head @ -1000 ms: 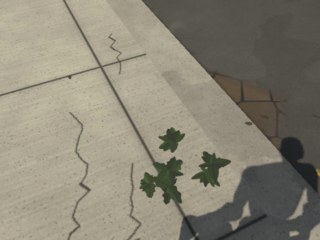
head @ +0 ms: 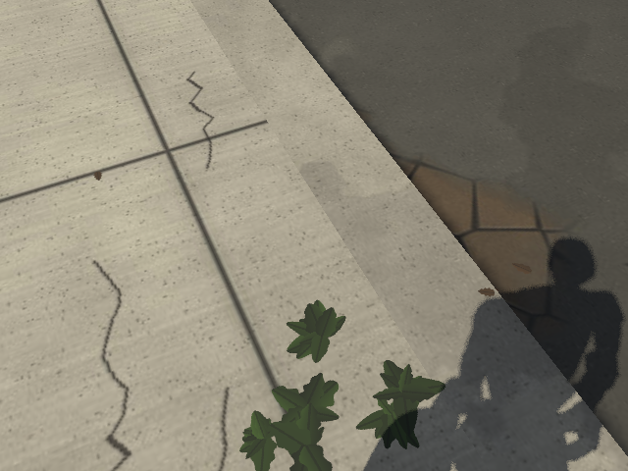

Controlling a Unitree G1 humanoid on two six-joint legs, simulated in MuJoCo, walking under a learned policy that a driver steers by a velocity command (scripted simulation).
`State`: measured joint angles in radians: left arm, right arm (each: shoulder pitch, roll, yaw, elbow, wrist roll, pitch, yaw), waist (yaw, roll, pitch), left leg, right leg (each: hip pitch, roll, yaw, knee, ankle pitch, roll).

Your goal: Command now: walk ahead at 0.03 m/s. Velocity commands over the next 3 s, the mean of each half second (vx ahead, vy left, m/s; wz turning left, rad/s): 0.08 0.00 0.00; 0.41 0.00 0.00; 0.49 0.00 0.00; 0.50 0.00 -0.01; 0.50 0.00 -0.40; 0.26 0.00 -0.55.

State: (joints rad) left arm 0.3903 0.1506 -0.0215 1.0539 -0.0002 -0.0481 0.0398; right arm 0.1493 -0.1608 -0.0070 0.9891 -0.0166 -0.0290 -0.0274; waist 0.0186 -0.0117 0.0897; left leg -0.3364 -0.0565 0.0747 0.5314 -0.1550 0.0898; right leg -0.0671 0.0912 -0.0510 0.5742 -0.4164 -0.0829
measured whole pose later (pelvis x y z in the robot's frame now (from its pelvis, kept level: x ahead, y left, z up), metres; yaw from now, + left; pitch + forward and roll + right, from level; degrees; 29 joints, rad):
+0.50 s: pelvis +0.04 -0.02 +0.02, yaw +0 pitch -1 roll +0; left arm 0.44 0.16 0.03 1.12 0.02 -0.02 0.03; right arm 0.32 -0.16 -0.01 1.09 -0.03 -0.01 0.01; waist 0.01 -0.01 -0.02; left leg -0.35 0.00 0.06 0.75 -0.37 0.07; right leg -0.08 0.03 -0.02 0.37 -0.29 -0.06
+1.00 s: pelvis +0.24 +0.02 +0.01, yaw +0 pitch +1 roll +0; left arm 0.05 0.18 0.04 0.94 0.02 -0.04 -0.04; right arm 0.52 -0.13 -0.01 1.11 -0.02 -0.10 -0.01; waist -0.05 -0.02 0.04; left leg 0.11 -0.07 0.07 0.19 -0.31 0.07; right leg -0.63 -0.06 -0.08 0.71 -0.07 -0.06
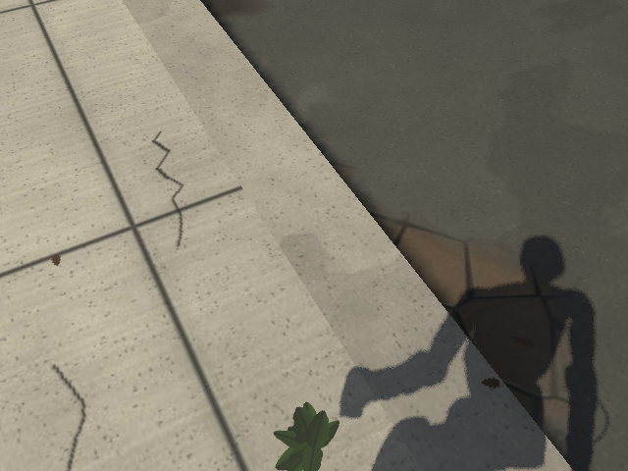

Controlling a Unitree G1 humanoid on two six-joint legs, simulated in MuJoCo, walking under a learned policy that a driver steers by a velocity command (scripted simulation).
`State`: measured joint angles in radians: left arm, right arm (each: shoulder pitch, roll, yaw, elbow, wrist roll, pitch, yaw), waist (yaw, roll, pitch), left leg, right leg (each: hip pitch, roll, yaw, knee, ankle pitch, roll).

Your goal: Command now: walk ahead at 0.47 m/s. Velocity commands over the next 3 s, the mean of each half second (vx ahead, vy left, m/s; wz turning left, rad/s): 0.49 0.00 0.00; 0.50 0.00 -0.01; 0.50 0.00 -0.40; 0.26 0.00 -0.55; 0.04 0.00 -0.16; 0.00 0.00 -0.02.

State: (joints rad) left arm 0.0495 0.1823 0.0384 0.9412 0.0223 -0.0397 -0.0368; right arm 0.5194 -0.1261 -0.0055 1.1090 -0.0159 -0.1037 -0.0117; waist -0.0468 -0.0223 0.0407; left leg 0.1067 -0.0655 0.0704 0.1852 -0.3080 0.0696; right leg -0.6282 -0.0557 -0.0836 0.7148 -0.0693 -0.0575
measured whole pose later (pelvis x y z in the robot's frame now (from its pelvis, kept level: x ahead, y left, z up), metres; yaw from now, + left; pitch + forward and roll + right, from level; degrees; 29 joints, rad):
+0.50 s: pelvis +0.28 -0.03 +0.01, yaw +0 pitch +0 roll -1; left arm 0.46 0.15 0.03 1.08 0.01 -0.10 0.00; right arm 0.10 -0.19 -0.04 0.93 -0.02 -0.03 0.03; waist 0.04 0.03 0.04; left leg -0.65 0.12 0.03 0.80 -0.03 0.03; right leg 0.01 0.10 -0.10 0.20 -0.21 -0.10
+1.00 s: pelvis +0.56 +0.03 +0.01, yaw +0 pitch -1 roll +1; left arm 0.17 0.21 0.05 0.95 0.03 -0.03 -0.03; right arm 0.44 -0.17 -0.05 1.07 -0.01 -0.10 0.00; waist -0.02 -0.04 0.04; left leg -0.04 -0.09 0.11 0.24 -0.19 0.10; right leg -0.63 -0.11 0.00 0.96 -0.12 -0.04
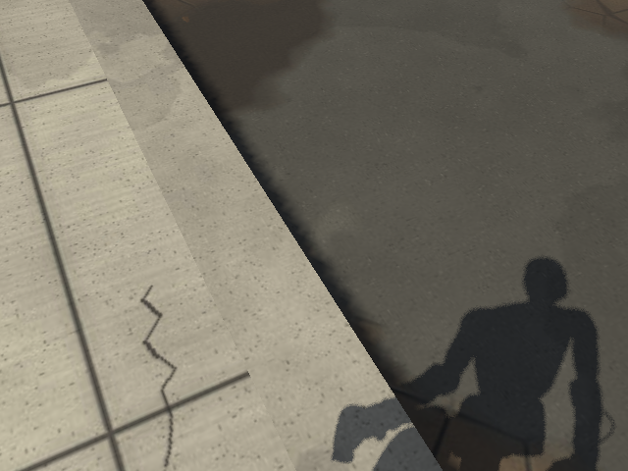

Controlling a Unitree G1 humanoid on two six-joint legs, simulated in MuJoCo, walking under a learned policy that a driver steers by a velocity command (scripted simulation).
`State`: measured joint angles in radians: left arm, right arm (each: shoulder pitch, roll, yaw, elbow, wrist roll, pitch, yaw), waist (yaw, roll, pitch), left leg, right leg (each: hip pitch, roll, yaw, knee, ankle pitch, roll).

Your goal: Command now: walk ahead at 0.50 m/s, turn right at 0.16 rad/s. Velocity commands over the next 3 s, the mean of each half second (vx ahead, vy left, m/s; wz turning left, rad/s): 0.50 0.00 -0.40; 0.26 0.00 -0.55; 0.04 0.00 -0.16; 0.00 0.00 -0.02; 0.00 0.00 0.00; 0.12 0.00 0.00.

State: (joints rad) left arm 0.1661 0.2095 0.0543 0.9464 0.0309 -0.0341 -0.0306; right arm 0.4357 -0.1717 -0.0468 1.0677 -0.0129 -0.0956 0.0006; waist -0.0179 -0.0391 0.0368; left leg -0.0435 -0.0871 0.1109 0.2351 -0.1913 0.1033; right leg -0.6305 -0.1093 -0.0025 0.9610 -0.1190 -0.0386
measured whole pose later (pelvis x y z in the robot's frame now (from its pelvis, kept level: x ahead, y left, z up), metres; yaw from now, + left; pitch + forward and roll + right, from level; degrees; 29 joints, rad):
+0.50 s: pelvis +0.26 -0.07 +0.00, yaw -15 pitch +0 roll +0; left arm 0.33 0.24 0.07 0.96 0.00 -0.06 -0.01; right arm 0.14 -0.24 -0.05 0.84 -0.04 -0.05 0.00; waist 0.02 0.02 0.05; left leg -0.61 0.10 -0.04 1.10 -0.25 -0.01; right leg -0.17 0.15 0.01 0.35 -0.17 -0.15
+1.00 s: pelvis +0.46 -0.08 -0.01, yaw -32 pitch +0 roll -1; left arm 0.26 0.33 0.08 0.76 0.01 0.05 0.00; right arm 0.13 -0.23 -0.02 0.72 -0.01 -0.03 -0.02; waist 0.03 -0.03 0.10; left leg -0.38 0.00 0.06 0.47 -0.09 0.06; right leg -0.43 0.09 0.09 1.19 -0.47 0.00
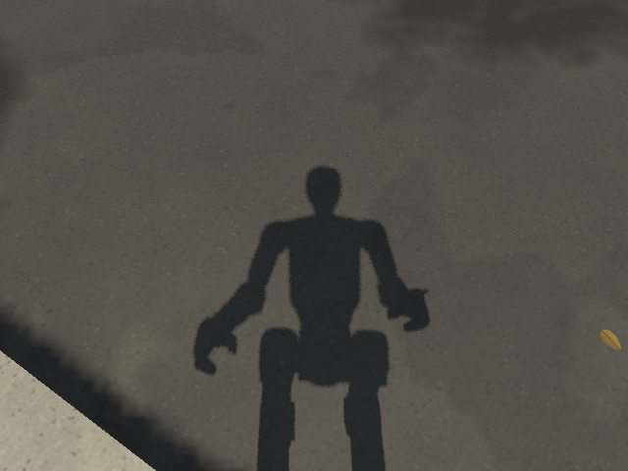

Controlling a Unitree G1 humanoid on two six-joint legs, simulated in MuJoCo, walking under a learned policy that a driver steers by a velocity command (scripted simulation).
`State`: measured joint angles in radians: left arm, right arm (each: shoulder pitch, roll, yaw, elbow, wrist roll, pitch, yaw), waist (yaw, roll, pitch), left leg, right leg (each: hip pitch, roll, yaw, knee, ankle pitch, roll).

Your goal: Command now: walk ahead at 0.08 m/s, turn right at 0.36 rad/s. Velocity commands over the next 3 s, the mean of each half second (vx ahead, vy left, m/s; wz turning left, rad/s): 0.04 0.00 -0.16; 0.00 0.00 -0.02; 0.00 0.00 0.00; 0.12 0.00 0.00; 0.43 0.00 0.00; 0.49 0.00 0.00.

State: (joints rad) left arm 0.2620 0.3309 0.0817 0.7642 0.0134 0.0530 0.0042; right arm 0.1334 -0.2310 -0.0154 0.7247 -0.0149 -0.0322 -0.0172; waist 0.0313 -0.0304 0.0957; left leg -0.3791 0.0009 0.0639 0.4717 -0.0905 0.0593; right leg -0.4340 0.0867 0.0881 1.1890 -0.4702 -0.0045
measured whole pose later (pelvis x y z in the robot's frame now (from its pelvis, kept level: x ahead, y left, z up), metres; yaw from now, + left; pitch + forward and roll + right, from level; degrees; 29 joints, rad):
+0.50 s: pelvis -0.02 -0.02 +0.01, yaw -3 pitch -1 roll +0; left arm 0.23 0.18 -0.05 0.77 0.01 0.00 0.02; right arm 0.25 -0.25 -0.02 0.85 0.00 0.05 -0.01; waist -0.01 0.05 0.00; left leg -0.24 0.02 -0.02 0.50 -0.29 -0.02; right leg -0.12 0.08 0.04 0.35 -0.21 -0.07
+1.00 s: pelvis -0.04 -0.01 +0.01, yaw -3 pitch -1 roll +0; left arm 0.26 0.23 -0.01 0.95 0.01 -0.01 0.02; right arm 0.23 -0.21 0.00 1.05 0.00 0.02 -0.02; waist -0.01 0.00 0.01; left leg -0.16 0.00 -0.03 0.34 -0.15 -0.02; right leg -0.15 0.06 0.04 0.35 -0.18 -0.05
